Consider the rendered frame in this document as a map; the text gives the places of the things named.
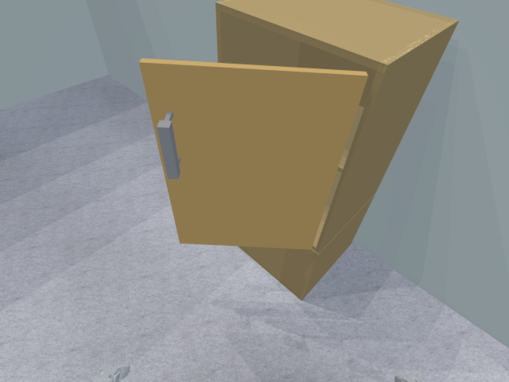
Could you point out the handle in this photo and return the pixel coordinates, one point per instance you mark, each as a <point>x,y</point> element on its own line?
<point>168,146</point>

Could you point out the left robot hand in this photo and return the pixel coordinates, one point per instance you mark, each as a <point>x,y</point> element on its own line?
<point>113,374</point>

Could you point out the cupboard door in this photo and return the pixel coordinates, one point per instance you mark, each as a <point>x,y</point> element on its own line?
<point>259,145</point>

